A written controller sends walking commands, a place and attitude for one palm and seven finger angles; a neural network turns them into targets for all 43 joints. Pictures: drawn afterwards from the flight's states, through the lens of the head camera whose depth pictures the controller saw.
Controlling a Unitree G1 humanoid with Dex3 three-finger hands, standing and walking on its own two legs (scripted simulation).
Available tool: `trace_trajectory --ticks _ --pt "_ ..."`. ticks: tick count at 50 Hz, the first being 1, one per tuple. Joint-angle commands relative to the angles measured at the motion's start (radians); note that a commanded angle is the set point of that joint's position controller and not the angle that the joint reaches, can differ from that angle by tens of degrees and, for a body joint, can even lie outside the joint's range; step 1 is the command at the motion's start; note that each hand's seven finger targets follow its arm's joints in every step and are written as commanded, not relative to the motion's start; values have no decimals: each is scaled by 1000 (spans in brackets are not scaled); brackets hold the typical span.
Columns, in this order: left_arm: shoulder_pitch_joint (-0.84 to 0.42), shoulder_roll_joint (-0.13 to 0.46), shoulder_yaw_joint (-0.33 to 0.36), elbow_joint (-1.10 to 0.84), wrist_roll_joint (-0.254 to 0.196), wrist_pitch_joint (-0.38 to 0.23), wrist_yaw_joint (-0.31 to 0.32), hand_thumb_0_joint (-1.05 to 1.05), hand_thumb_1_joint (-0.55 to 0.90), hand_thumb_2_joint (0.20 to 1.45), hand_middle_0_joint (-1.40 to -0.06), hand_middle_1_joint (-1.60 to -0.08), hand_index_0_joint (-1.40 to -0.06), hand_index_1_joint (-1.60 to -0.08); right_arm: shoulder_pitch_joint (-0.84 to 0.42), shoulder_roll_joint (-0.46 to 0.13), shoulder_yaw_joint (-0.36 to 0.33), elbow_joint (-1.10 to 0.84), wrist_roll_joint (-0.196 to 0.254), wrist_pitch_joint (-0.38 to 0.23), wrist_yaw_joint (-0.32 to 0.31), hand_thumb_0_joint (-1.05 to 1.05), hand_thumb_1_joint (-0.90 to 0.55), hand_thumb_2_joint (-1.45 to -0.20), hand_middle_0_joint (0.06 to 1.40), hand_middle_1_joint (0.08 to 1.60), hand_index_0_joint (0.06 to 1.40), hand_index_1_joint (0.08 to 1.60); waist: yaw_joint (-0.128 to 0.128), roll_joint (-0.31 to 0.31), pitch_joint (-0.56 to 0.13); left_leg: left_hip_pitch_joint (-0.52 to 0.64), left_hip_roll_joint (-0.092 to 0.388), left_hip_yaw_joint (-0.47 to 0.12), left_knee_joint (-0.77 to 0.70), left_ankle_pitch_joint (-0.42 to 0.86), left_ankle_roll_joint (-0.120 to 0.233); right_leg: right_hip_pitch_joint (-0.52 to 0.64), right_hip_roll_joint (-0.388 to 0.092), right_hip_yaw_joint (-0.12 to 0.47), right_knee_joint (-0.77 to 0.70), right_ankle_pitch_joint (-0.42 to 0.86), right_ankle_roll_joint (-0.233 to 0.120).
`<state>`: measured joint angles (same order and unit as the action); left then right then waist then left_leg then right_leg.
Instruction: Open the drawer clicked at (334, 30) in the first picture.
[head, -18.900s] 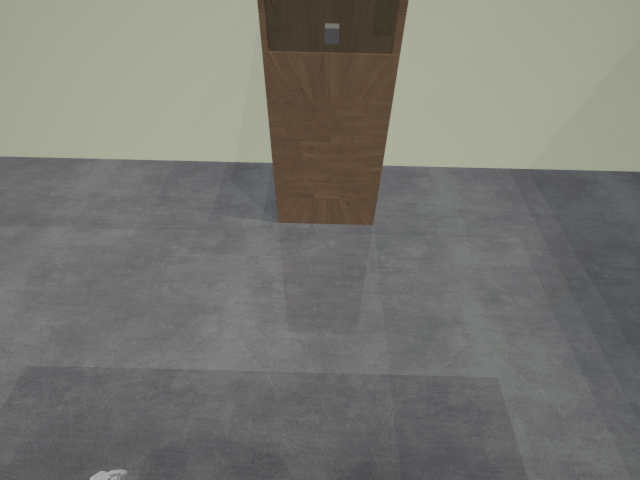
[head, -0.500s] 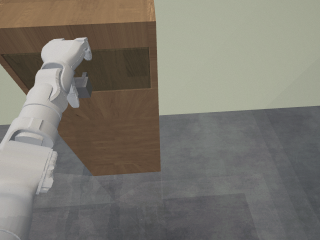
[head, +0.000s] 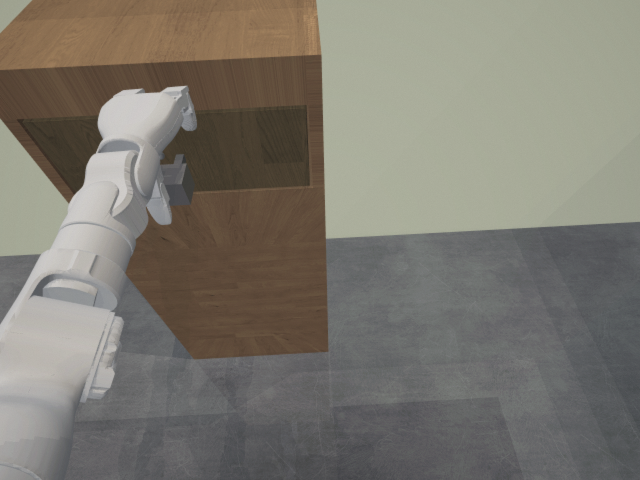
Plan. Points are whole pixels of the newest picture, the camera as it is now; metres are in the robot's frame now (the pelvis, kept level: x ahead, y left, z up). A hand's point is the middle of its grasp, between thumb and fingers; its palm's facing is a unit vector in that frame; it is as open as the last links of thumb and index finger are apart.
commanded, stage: lower the fingers behind the handle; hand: left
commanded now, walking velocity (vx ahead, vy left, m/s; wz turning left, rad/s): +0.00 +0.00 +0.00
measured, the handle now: (176, 175) +0.52 +0.21 +0.08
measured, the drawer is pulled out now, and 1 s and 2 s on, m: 0.00 0.00 0.00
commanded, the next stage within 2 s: close the thumb around the handle in 1.42 s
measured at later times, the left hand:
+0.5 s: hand (180, 175) +0.49 +0.18 +0.11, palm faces +0.01 -0.03 -1.00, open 13.6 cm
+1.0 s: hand (182, 198) +0.49 +0.20 +0.07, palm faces -0.03 -0.02 -1.00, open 13.8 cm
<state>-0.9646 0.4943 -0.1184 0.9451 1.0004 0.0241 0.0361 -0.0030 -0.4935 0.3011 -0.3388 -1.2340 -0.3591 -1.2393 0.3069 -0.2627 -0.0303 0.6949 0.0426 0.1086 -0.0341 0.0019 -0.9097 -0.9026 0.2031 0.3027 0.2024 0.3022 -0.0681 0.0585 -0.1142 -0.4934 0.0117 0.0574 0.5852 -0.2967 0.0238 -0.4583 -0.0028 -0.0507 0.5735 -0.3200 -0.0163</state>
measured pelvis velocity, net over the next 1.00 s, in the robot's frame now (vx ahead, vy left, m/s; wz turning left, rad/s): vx -0.01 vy -0.01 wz -0.01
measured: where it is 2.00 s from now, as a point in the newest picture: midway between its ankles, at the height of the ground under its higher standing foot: outside the picture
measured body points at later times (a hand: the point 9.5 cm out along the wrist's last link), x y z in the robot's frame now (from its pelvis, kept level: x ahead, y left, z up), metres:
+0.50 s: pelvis +0.00 -0.01 +0.00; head +0.06 -0.02 +0.44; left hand +0.48 +0.18 +0.16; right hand +0.02 -0.27 -0.14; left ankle -0.01 +0.10 -0.73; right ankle -0.03 -0.11 -0.73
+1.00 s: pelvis -0.01 -0.01 -0.01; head +0.07 -0.02 +0.43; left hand +0.48 +0.19 +0.12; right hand -0.01 -0.29 -0.14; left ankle -0.01 +0.10 -0.73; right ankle -0.03 -0.11 -0.73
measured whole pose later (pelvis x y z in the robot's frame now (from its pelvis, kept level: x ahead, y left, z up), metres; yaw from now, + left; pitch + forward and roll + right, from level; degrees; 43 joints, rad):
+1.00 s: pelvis -0.01 -0.01 -0.01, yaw -1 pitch +16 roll -1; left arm -0.90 0.51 -0.06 1.02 1.06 -0.05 0.20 0.00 -0.49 0.30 -0.33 -1.22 -0.32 -1.21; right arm 0.37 -0.27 -0.06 0.72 0.02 0.07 -0.05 0.00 -0.91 -0.90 0.20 0.30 0.20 0.30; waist -0.11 0.05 -0.11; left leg -0.64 0.03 0.05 0.68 -0.32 0.01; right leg -0.61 0.02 -0.05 0.66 -0.33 -0.03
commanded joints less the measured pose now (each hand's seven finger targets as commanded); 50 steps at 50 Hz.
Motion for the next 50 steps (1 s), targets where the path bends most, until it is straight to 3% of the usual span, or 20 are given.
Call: trace_trajectory --ticks 1,3,5,7,10,13,15,18,21,23,25,27,28,34,35,38,40,42,43,50 --pt "-430 207 60 -141 4 8 28 0 -500 300 -300 -1200 -300 -1200 69 -149 -51 -87 -3 -7 -8 0 -900 -900 200 300 200 300 -25 -63 -325 215 -23 -25 -10 388 27 106 38 30 -40 379 -9" --pt "-444 188 39 -130 10 14 29 0 -500 300 -300 -1200 -300 -1200 67 -151 -50 -86 -2 -5 -8 0 -900 -900 200 300 200 300 -38 -71 -285 198 -21 -27 -13 354 26 77 39 27 -43 351 -8" --pt "-439 206 62 -169 5 -3 30 0 -500 300 -300 -1200 -300 -1200 66 -150 -54 -92 -5 -5 -10 0 -900 -900 200 300 200 300 -27 -57 -323 208 -22 -24 -7 375 28 106 37 32 -41 369 -12" --pt "-446 181 36 -151 13 -3 35 0 -500 300 -300 -1200 -300 -1200 69 -147 -53 -92 -3 -3 -11 0 -900 -900 200 300 200 300 -40 -58 -302 196 -24 -28 -4 345 27 75 39 31 -38 344 -9" --pt "-502 228 76 -211 14 -35 57 0 -500 300 -300 -1200 -300 -1200 83 -149 -59 -88 -11 -9 -13 0 -900 -900 200 300 200 300 -41 -38 -354 214 -23 -35 6 366 29 83 41 35 -30 346 -13" --pt "-505 224 88 -243 22 -54 98 0 -500 300 -300 -1200 -300 -1200 93 -138 -65 -85 -16 -17 -10 0 -900 -900 200 300 200 300 -33 21 -398 239 -24 -36 22 404 26 67 46 33 -11 363 -16" --pt "-502 256 123 -226 30 -46 127 0 -500 300 -300 -1200 -300 -1200 101 -144 -67 -74 -20 -19 -8 0 -900 -900 200 300 200 300 -33 -10 -412 228 -21 -37 28 426 26 79 49 31 -5 377 -16" --pt "-467 221 105 -204 34 -16 153 0 -500 300 -300 -1200 -300 -1200 105 -142 -72 -67 -20 -20 -1 0 -900 -900 200 300 200 300 -29 -3 -418 225 -22 -28 28 432 25 83 50 29 -4 397 -14" --pt "-444 240 114 -132 36 16 157 0 -500 300 -300 -1200 -300 -1200 105 -151 -67 -57 -14 -16 -2 0 -900 -900 200 300 200 300 -41 -63 -356 166 -23 -22 13 369 28 94 47 29 -18 383 -8" --pt "-429 224 97 -126 40 30 153 0 -500 300 -300 -1200 -300 -1200 102 -149 -65 -60 -14 -16 -3 0 -900 -900 200 300 200 300 -35 -39 -359 164 -26 -16 8 363 28 98 46 32 -20 385 -10" --pt "-401 260 122 -80 44 40 143 0 -500 300 -300 -1200 -300 -1200 101 -156 -62 -57 -13 -12 -7 0 -900 -900 200 300 200 300 -35 -72 -340 135 -26 -12 5 338 29 117 42 35 -28 377 -8" --pt "-414 232 84 -47 46 46 135 0 -500 300 -300 -1200 -300 -1200 101 -155 -56 -59 -8 -14 -12 0 -900 -900 200 300 200 300 -49 -77 -292 104 -26 -9 -6 273 29 88 38 39 -38 329 -2" --pt "-396 260 106 -30 52 46 133 0 -500 300 -300 -1200 -300 -1200 102 -157 -56 -57 -8 -15 -15 0 -900 -900 200 300 200 300 -43 -80 -287 98 -24 -8 -7 260 28 87 37 40 -37 315 -2" --pt "-373 241 80 15 54 28 116 0 -500 300 -300 -1200 -300 -1200 113 -159 -54 -70 -6 -23 -24 0 -900 -900 200 300 200 300 -56 -92 -256 66 -24 -3 0 198 29 52 33 47 -40 258 3" --pt "-366 268 105 4 47 16 112 0 -500 300 -300 -1200 -300 -1200 117 -165 -54 -72 -8 -24 -25 0 -900 -900 200 300 200 300 -52 -110 -277 61 -24 -3 4 209 31 81 30 53 -42 280 3" --pt "-387 264 94 -44 47 -24 113 0 -500 300 -300 -1200 -300 -1200 124 -156 -55 -85 -7 -30 -30 0 -900 -900 200 300 200 300 -52 -59 -308 65 -27 -5 16 210 30 67 32 54 -23 278 2" --pt "-435 241 83 -96 41 -59 123 0 -500 300 -300 -1200 -300 -1200 134 -155 -63 -83 -11 -38 -31 0 -900 -900 200 300 200 300 -74 -84 -323 78 -27 -13 31 215 35 54 34 59 -26 279 4" --pt "-457 301 132 -125 42 -85 150 0 -500 300 -300 -1200 -300 -1200 147 -156 -67 -75 -14 -47 -33 0 -900 -900 200 300 200 300 -66 -41 -356 85 -29 -16 43 218 35 45 37 63 -13 280 1" --pt "-477 291 121 -141 50 -93 164 0 -500 300 -300 -1200 -300 -1200 150 -153 -68 -72 -17 -50 -34 0 -900 -900 200 300 200 300 -69 -11 -382 93 -32 -17 51 229 33 33 39 62 -4 280 1" --pt "-446 261 135 -99 61 -48 239 0 -500 300 -300 -1200 -300 -1200 179 -156 -81 -26 -34 -51 -11 0 -900 -900 200 300 200 300 -66 16 -444 130 -25 -23 85 360 27 15 52 41 28 367 -9"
